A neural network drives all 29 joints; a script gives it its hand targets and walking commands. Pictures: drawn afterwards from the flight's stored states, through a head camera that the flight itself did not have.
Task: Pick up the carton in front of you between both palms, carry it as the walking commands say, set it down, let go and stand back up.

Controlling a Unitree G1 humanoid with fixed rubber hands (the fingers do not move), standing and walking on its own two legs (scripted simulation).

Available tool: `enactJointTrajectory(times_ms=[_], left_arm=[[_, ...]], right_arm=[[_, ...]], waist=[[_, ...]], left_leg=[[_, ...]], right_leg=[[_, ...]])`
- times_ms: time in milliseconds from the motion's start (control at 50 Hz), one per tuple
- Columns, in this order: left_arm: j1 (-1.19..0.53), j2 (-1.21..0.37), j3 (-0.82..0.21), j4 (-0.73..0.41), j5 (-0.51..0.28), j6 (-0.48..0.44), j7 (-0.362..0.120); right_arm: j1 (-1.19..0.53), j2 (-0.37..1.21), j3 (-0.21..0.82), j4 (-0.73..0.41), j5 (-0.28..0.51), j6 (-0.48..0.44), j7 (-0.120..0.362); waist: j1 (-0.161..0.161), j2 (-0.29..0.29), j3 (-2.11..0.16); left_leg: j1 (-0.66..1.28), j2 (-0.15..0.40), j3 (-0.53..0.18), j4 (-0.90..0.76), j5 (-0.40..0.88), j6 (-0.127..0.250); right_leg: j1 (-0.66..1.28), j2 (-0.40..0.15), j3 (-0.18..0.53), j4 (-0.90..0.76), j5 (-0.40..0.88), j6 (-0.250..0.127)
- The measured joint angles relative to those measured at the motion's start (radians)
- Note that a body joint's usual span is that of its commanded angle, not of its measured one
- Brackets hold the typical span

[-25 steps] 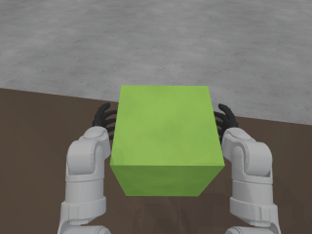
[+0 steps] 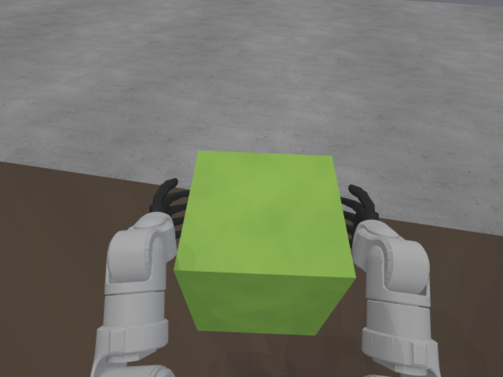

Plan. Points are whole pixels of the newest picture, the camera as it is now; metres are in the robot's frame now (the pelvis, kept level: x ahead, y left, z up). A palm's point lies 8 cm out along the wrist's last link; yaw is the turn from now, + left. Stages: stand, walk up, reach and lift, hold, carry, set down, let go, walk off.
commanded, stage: carry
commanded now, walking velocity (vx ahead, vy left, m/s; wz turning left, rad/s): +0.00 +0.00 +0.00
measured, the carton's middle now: (260, 248) +0.34 +0.00 +0.05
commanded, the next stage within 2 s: none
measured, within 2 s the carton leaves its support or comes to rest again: neither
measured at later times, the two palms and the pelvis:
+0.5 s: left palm (145, 238) +0.30 +0.17 +0.13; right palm (359, 246) +0.30 -0.13 +0.13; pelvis -0.02 +0.02 +0.00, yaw +0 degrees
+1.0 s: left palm (143, 237) +0.30 +0.17 +0.12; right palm (355, 244) +0.30 -0.13 +0.13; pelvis -0.02 +0.02 +0.00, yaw +0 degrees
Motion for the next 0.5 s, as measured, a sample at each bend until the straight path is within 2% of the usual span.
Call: enactJointTrajectory(times_ms=[300,500], left_arm=[[-0.012,0.004,0.006,0.094,0.016,0.016,-0.002],[-0.023,0.008,0.008,0.109,0.016,0.018,-0.002]], right_arm=[[-0.016,-0.009,-0.009,0.097,-0.007,0.017,0.0],[-0.03,-0.015,-0.009,0.114,-0.008,0.022,0.0]], waist=[[-0.002,0.001,-0.046],[-0.001,0.004,-0.04]], left_leg=[[0.016,-0.021,0.015,-0.012,0.028,0.023],[0.004,-0.027,0.017,-0.007,0.035,0.027]], right_leg=[[0.016,-0.022,0.013,-0.01,0.027,0.024],[0.005,-0.028,0.014,-0.006,0.035,0.028]])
